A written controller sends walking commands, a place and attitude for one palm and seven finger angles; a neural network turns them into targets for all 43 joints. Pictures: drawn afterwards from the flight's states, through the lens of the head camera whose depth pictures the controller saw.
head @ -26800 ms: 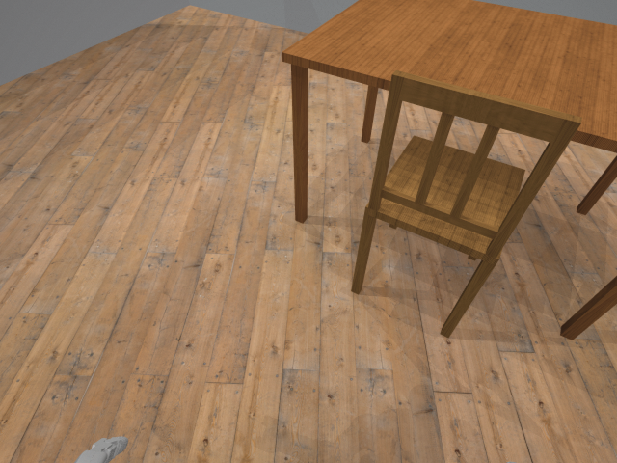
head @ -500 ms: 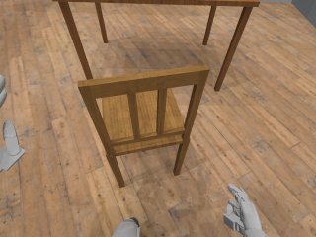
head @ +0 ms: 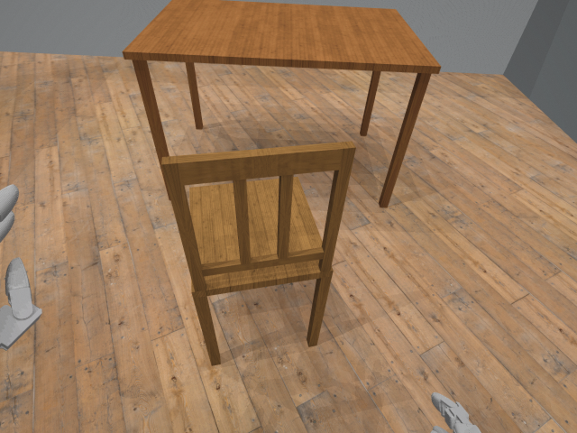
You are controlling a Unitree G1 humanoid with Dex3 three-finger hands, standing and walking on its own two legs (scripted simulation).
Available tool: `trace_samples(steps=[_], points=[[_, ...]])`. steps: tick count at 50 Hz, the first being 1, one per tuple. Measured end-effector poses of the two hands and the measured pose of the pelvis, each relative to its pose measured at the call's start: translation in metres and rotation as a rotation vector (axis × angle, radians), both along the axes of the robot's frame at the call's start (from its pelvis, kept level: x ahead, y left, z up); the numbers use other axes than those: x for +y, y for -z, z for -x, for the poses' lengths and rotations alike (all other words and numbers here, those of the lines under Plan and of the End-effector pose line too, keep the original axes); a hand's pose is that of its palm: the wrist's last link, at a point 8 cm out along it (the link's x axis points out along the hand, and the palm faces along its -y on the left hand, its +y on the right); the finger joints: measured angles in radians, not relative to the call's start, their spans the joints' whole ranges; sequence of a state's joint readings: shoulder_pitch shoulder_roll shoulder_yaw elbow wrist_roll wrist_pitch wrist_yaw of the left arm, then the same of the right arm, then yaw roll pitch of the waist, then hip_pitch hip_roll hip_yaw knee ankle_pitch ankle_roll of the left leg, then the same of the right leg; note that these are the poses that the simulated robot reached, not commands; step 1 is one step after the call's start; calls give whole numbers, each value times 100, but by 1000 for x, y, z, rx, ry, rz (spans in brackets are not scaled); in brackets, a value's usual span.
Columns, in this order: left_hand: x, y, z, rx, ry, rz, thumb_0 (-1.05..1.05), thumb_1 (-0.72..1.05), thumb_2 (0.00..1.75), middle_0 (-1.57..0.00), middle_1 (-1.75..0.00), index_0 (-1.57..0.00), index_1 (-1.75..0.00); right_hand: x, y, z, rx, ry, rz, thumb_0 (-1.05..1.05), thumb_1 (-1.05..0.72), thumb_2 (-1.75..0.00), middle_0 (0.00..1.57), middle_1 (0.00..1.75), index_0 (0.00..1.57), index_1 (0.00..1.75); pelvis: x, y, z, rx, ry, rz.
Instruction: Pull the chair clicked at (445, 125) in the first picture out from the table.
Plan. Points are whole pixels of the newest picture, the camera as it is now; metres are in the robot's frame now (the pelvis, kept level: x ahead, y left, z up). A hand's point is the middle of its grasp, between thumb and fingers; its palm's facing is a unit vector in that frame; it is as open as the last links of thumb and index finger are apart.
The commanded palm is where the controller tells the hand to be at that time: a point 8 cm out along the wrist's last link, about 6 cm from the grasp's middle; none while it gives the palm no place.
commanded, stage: stop stepping back and stand still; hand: left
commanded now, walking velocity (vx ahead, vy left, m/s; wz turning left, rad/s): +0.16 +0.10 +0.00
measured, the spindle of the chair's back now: (242, 223) +0.57 +0.13 -0.09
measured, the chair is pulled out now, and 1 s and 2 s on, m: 0.61 0.61 0.61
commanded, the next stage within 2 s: let the arm hang, fingers relaxed in 0.32 s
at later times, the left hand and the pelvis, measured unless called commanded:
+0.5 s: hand (55, 330) +0.21 +0.29 +0.08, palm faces +0.37 -0.81 -0.46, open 7.4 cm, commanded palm none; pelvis +0.00 +0.02 -0.01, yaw +3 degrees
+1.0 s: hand out of the picture +0.01 +0.22 -0.16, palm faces +0.07 -0.97 -0.25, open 7.2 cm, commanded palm none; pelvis -0.01 +0.02 +0.00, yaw +3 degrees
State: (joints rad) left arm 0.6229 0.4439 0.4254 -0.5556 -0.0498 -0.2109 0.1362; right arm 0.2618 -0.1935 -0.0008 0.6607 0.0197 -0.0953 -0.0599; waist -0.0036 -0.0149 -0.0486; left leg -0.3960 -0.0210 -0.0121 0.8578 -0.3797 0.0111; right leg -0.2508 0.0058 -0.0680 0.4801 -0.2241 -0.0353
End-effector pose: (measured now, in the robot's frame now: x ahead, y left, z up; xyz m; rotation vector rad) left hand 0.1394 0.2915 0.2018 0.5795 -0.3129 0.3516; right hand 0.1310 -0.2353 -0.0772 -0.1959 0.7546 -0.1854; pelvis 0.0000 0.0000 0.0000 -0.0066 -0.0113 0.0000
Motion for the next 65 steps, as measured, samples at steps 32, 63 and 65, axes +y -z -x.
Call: trace_samples(steps=[32,63,65], points=[[-38,306,17,1161,-121,580,1,91,90,-19,-30,-20,-30,24,47,24,270,-58,-33,1,-91,-90,20,30,20,30,22,11,-4,18,-54,-9],[-69,338,179,1625,-345,680,0,91,90,-20,-30,-20,-30,40,70,168,672,40,-139,0,-91,-90,20,30,20,30,10,-4,12,-25,-40,-3],[-77,340,180,1632,-332,695,0,90,90,-20,-30,-20,-30,39,69,169,673,45,-135,0,-91,-90,20,30,20,30,9,-4,12,-25,-37,-4]])
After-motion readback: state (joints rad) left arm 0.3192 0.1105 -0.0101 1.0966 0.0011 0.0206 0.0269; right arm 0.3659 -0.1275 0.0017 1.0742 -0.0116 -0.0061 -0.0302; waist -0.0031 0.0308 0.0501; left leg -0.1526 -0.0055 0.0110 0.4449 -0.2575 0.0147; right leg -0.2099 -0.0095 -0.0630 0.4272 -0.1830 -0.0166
